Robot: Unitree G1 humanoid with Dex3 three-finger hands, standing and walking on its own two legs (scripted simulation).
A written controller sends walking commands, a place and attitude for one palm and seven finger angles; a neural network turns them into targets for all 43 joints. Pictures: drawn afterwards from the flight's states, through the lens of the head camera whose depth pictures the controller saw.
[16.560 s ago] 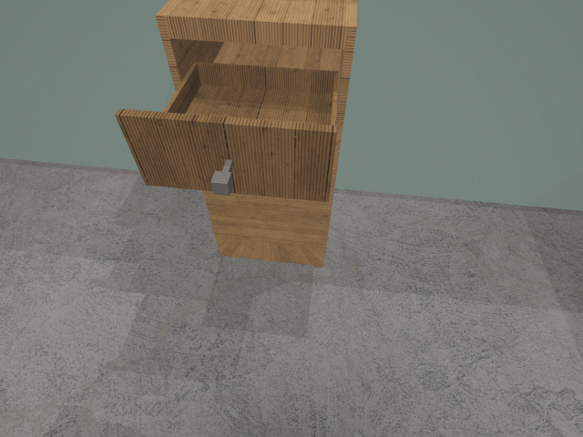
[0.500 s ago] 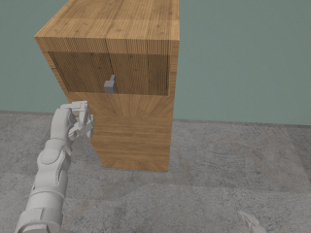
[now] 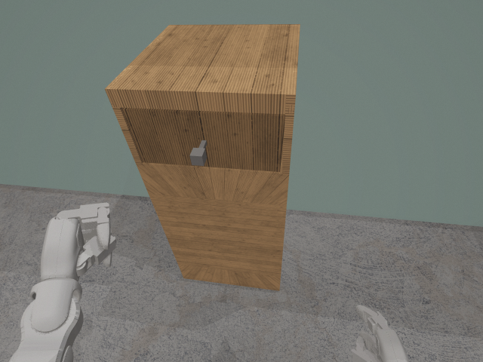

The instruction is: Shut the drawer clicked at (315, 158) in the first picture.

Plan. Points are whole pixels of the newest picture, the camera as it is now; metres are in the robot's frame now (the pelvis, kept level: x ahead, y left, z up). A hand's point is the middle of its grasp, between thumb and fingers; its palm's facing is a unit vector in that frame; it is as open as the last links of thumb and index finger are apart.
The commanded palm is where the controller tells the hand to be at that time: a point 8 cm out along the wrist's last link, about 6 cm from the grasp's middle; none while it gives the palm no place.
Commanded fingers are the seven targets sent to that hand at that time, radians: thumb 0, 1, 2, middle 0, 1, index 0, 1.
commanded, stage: draw the hand back to the body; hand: left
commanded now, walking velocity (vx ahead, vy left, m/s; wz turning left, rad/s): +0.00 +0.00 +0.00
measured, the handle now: (200, 151) +0.57 +0.17 +0.03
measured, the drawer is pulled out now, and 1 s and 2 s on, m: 0.00 0.00 0.00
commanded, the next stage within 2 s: step back with the hand held close in 0.46 s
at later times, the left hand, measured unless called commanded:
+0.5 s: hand (54, 279) +0.17 +0.25 +0.16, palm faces +0.42 -0.82 -0.39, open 3.3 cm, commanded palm +0.12 +0.28 +0.17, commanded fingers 0.00 0.90 0.90 -1.40 -1.60 -1.40 -1.60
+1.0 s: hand (42, 291) +0.16 +0.26 +0.15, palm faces +0.28 -0.81 -0.52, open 3.3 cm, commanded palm +0.10 +0.30 +0.17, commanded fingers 0.00 0.90 0.90 -1.40 -1.60 -1.40 -1.60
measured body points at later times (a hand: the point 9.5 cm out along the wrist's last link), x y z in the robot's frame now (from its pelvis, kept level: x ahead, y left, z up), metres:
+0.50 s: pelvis +0.00 +0.00 +0.00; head -0.03 -0.03 +0.45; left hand +0.14 +0.29 +0.18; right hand +0.19 -0.22 -0.08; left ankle -0.02 +0.10 -0.74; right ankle -0.01 -0.10 -0.74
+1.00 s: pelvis -0.04 +0.03 +0.00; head -0.02 +0.02 +0.44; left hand +0.14 +0.30 +0.18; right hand +0.13 -0.23 -0.09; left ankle -0.02 +0.10 -0.74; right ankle -0.01 -0.10 -0.74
